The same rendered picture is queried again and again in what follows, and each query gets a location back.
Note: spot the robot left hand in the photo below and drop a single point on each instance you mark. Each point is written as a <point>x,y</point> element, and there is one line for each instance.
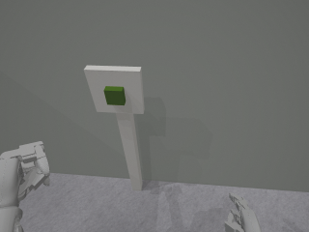
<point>34,164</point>

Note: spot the button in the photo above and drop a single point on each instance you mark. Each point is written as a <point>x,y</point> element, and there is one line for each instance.
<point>115,95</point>

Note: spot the panel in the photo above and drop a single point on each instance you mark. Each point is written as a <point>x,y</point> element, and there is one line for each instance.
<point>98,77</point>

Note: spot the robot right hand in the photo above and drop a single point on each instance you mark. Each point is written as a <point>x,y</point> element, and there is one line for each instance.
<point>246,220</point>

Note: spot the robot left forearm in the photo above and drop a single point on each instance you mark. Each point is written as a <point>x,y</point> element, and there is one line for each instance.
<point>9,219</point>

